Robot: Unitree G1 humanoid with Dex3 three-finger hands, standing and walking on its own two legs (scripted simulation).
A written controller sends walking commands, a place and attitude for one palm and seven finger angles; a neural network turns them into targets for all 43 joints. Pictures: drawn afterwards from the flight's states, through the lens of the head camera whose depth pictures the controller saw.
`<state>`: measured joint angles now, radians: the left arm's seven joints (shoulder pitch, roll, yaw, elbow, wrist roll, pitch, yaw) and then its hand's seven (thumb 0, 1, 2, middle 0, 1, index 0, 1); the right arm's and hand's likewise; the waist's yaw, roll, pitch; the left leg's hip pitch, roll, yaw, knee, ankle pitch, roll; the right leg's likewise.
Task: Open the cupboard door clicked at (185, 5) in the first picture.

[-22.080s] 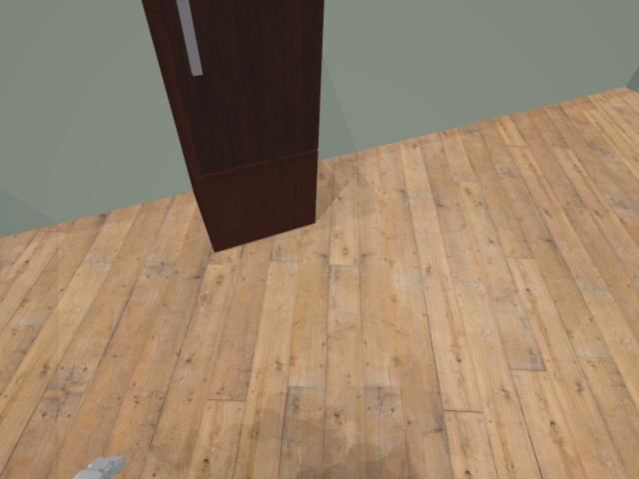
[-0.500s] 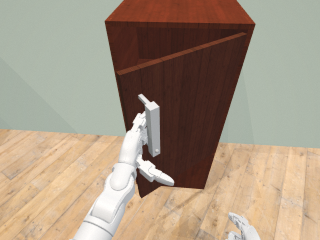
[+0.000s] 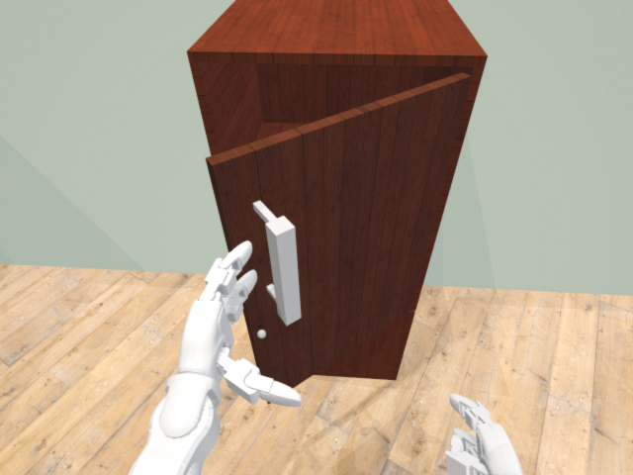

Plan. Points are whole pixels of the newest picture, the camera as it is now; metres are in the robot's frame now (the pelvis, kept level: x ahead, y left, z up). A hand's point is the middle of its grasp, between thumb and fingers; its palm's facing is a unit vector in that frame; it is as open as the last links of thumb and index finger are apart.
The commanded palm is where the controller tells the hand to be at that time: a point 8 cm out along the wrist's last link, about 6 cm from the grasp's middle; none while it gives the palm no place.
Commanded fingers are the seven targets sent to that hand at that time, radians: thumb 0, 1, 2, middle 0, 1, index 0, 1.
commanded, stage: slide the hand sideways off the handle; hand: left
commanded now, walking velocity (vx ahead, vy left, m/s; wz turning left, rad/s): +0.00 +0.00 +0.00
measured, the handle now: (276, 265) +0.35 +0.08 +0.11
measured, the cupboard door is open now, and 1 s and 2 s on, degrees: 39 39 39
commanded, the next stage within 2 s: draw the hand back to the body in 0.48 s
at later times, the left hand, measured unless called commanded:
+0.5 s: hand (211, 375) +0.20 +0.13 +0.10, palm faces -0.02 -1.00 -0.03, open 16.3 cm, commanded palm +0.18 +0.18 +0.11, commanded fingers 0.00 -0.50 0.30 -0.15 -0.30 -0.15 -0.30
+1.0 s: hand (160, 374) +0.19 +0.17 +0.12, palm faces +0.01 -1.00 -0.06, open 16.3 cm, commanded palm +0.16 +0.23 +0.13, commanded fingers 0.00 -0.43 0.33 -0.15 -0.30 -0.15 -0.30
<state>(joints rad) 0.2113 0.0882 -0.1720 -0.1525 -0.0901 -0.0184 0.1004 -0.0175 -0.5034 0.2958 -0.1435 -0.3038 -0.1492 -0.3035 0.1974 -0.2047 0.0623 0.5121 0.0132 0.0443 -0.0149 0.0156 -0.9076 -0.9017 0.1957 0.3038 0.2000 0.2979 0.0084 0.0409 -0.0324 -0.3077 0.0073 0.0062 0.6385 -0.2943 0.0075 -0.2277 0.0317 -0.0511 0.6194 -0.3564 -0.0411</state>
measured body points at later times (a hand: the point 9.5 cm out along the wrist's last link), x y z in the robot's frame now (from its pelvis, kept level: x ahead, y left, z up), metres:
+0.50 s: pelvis +0.02 -0.01 -0.01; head +0.01 -0.03 +0.44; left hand +0.20 +0.18 +0.10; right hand +0.21 -0.23 -0.08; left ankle +0.03 +0.12 -0.72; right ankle -0.01 -0.09 -0.72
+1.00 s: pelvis +0.00 +0.01 -0.01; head -0.03 +0.00 +0.44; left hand +0.18 +0.23 +0.13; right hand +0.19 -0.21 -0.07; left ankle +0.03 +0.12 -0.72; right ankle -0.01 -0.09 -0.72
